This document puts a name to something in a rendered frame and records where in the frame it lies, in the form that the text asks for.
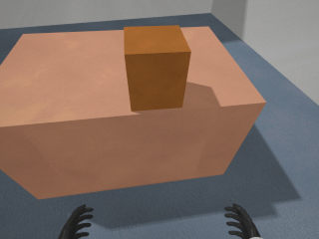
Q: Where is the carton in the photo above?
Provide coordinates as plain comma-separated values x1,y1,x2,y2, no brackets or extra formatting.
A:
124,25,191,112

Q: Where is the robot right hand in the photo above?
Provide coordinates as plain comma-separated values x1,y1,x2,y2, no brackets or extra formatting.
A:
224,203,261,239

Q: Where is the pedestal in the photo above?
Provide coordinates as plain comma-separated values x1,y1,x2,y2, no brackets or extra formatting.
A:
0,26,266,200

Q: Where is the robot left hand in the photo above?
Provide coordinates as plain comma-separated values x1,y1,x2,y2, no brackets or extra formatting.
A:
58,204,94,239

